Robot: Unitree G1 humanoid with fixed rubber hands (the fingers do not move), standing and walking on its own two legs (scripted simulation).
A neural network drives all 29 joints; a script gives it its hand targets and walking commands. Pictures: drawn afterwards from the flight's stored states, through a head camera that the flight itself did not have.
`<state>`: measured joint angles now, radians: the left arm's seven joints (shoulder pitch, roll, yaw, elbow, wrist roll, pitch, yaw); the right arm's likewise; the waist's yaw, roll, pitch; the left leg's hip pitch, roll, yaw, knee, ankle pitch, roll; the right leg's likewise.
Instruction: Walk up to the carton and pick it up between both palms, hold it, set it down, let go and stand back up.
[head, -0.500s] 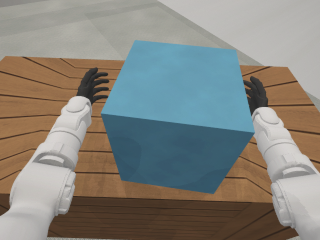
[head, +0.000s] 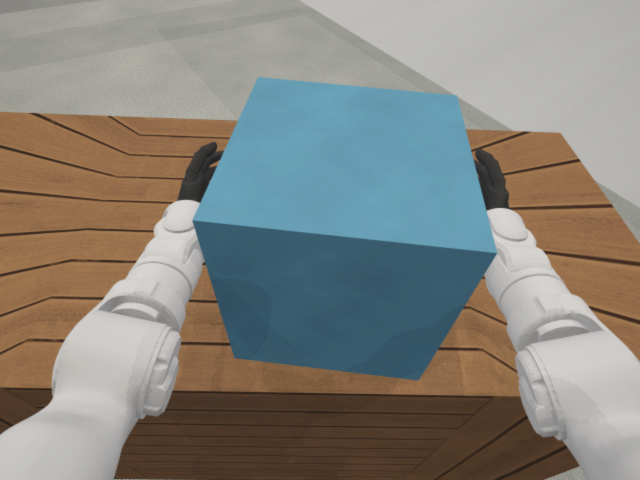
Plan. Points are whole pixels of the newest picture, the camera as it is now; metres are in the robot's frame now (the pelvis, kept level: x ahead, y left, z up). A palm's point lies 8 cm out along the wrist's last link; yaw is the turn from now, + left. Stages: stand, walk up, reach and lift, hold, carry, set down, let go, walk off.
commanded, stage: reach and lift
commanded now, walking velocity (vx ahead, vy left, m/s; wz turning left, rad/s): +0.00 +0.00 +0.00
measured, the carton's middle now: (340, 232) +0.45 -0.01 +0.07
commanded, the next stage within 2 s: none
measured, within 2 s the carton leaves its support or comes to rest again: leaves its support in 1.66 s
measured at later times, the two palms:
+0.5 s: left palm (196, 201) +0.45 +0.18 +0.12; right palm (487, 211) +0.44 -0.19 +0.13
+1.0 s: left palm (201, 199) +0.45 +0.18 +0.13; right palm (486, 211) +0.44 -0.19 +0.13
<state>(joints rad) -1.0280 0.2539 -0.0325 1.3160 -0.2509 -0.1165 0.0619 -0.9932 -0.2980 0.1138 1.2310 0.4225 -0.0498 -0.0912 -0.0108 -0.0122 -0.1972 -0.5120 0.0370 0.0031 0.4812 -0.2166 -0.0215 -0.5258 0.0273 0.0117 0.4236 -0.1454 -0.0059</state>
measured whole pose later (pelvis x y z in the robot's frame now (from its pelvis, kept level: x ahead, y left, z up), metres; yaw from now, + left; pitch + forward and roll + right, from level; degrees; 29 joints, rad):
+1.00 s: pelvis +0.01 +0.00 +0.01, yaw +0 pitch +11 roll -1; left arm -0.98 0.20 0.06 1.27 -0.14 -0.15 0.04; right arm -0.95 -0.26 -0.04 1.20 0.29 -0.03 -0.13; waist -0.01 -0.01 -0.17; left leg -0.42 0.03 -0.01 0.43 -0.21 -0.02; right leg -0.42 0.02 0.00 0.36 -0.13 0.00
